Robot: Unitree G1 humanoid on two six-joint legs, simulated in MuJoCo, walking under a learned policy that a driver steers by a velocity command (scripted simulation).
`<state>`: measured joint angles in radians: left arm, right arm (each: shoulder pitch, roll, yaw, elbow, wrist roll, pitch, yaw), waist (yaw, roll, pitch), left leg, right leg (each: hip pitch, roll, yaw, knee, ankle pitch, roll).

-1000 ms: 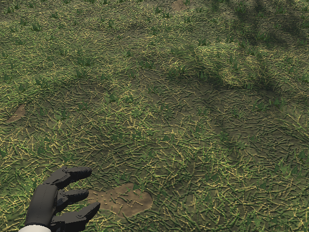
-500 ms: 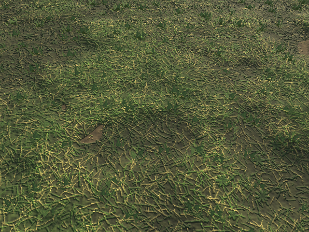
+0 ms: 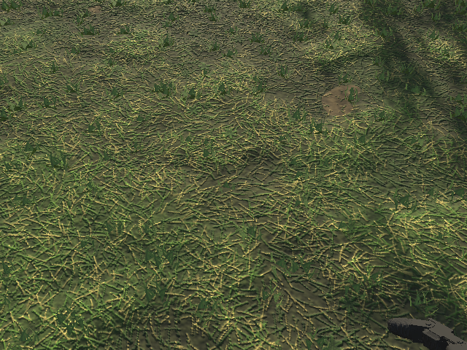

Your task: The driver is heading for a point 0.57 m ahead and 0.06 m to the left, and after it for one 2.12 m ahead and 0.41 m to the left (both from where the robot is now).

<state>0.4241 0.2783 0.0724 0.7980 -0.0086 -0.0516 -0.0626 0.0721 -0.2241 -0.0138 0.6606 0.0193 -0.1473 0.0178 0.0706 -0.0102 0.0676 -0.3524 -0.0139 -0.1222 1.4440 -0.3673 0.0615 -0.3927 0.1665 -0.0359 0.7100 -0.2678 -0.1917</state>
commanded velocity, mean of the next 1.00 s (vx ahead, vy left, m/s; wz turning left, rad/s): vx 1.00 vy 0.00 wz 0.36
